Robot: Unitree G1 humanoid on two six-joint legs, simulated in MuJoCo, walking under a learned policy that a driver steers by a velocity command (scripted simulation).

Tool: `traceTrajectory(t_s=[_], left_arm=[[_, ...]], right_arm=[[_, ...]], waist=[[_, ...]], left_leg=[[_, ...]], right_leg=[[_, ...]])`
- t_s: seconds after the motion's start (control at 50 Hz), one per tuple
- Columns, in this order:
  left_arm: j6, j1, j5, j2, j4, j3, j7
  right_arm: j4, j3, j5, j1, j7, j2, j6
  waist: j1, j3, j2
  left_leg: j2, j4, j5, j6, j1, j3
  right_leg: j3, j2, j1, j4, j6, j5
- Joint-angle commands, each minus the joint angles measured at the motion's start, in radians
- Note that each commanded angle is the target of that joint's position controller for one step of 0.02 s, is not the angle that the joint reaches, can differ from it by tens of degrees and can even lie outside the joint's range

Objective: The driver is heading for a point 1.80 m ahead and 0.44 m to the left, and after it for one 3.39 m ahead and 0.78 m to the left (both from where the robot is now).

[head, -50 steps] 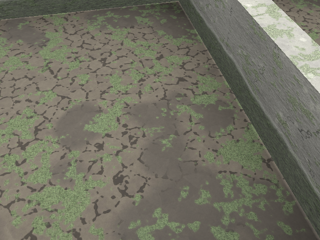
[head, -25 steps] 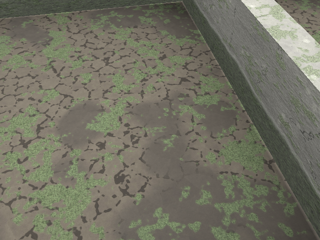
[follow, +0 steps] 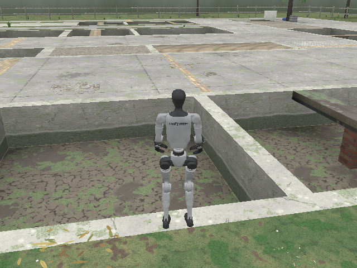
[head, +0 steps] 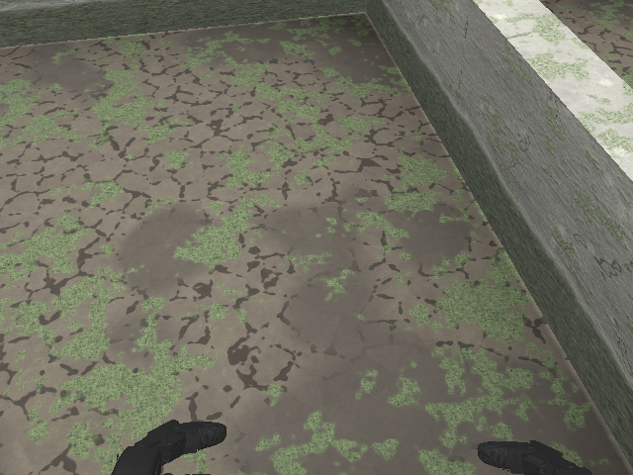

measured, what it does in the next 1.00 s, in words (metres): stands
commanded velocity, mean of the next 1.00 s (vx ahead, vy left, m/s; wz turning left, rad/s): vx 0.98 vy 0.00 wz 0.00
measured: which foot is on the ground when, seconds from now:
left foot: down 0.00-1.00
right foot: down 0.00-1.00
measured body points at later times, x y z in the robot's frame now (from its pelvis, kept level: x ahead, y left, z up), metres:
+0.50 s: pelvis -0.03 +0.00 +0.00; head -0.04 +0.00 +0.45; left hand +0.22 +0.19 -0.04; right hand +0.19 -0.20 -0.05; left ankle +0.01 +0.12 -0.72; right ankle +0.03 -0.10 -0.72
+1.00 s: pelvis -0.03 +0.00 +0.01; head -0.04 +0.00 +0.45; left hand +0.23 +0.18 -0.03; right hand +0.20 -0.20 -0.04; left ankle +0.01 +0.12 -0.72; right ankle +0.03 -0.10 -0.72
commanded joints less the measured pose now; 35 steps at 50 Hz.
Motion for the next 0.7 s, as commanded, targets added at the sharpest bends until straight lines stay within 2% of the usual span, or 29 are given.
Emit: traceTrajectory(t_s=[0.02,0.14,0.16,0.3,0.36,0.46,0.5,0.52,0.54,0.58,0.6,0.64,0.7], left_arm=[[-0.033,-0.132,-0.006,0.083,-0.108,0.020,-0.009],[-0.040,-0.156,-0.003,0.075,-0.118,0.021,-0.017],[-0.041,-0.145,-0.002,0.108,-0.110,0.031,-0.015],[-0.048,-0.156,0.000,0.085,-0.113,0.024,-0.019],[-0.052,-0.158,-0.001,0.094,-0.112,0.025,-0.017],[-0.055,-0.169,-0.003,0.110,-0.120,0.026,-0.017],[-0.054,-0.173,-0.006,0.115,-0.124,0.026,-0.018],[-0.054,-0.173,-0.006,0.116,-0.125,0.026,-0.019],[-0.057,-0.180,-0.021,0.115,-0.127,0.029,-0.018],[-0.060,-0.172,-0.017,0.101,-0.126,0.026,-0.020],[-0.062,-0.164,-0.013,0.098,-0.124,0.025,-0.021],[-0.066,-0.153,-0.006,0.097,-0.120,0.023,-0.021],[-0.071,-0.161,-0.006,0.108,-0.122,0.023,-0.022]], right_arm=[[-0.117,-0.011,-0.006,-0.114,0.008,-0.046,-0.022],[-0.119,-0.012,-0.006,-0.099,0.015,-0.052,-0.035],[-0.118,-0.016,0.002,-0.094,0.017,-0.065,-0.037],[-0.128,-0.021,0.005,-0.112,0.022,-0.080,-0.039],[-0.139,-0.023,0.013,-0.129,0.016,-0.080,-0.029],[-0.140,-0.023,0.007,-0.119,0.018,-0.070,-0.028],[-0.140,-0.023,0.005,-0.118,0.019,-0.069,-0.030],[-0.140,-0.023,0.005,-0.118,0.020,-0.070,-0.031],[-0.145,-0.030,0.011,-0.134,0.024,-0.085,-0.031],[-0.153,-0.033,0.017,-0.161,0.026,-0.101,-0.029],[-0.156,-0.034,0.020,-0.172,0.027,-0.104,-0.027],[-0.161,-0.034,0.025,-0.183,0.026,-0.100,-0.024],[-0.162,-0.032,0.024,-0.178,0.026,-0.086,-0.022]], waist=[[-0.005,-0.078,-0.036],[-0.006,-0.101,-0.016],[-0.012,-0.095,-0.024],[-0.007,-0.096,0.023],[-0.009,-0.084,0.002],[-0.022,-0.093,-0.041],[-0.025,-0.095,-0.040],[-0.025,-0.096,-0.033],[-0.029,-0.112,0.011],[-0.016,-0.098,0.067],[-0.010,-0.092,0.076],[-0.003,-0.090,0.061],[-0.011,-0.093,-0.004]], left_leg=[[0.039,-0.091,0.102,-0.002,0.027,-0.006],[0.048,-0.121,0.079,-0.006,0.031,-0.020],[0.048,-0.133,0.053,0.006,0.045,-0.034],[0.077,-0.197,-0.018,0.015,0.004,-0.075],[0.075,-0.201,-0.011,0.008,-0.006,-0.071],[0.056,-0.153,0.032,-0.002,0.045,-0.036],[0.054,-0.145,0.036,-0.002,0.056,-0.032],[0.056,-0.148,0.031,-0.001,0.056,-0.034],[0.068,-0.179,-0.040,0.008,0.054,-0.059],[0.096,-0.242,-0.120,0.020,-0.007,-0.106],[0.102,-0.261,-0.138,0.022,-0.029,-0.120],[0.101,-0.263,-0.133,0.019,-0.042,-0.118],[0.076,-0.210,-0.070,0.007,-0.006,-0.077]], right_leg=[[0.086,-0.089,-0.044,-0.177,0.003,0.043],[0.081,-0.081,-0.023,-0.182,0.014,0.021],[0.083,-0.086,-0.045,-0.195,0.014,-0.001],[0.046,-0.068,-0.008,-0.154,0.027,0.057],[0.055,-0.066,-0.006,-0.167,0.034,0.052],[0.093,-0.085,-0.050,-0.221,0.029,-0.011],[0.100,-0.088,-0.062,-0.233,0.030,-0.024],[0.098,-0.087,-0.062,-0.231,0.032,-0.023],[0.081,-0.076,-0.050,-0.213,0.036,-0.032],[0.040,-0.055,-0.006,-0.160,0.044,0.040],[0.028,-0.050,0.011,-0.145,0.046,0.062],[0.025,-0.052,0.024,-0.141,0.044,0.068],[0.061,-0.071,-0.008,-0.185,0.035,0.011]])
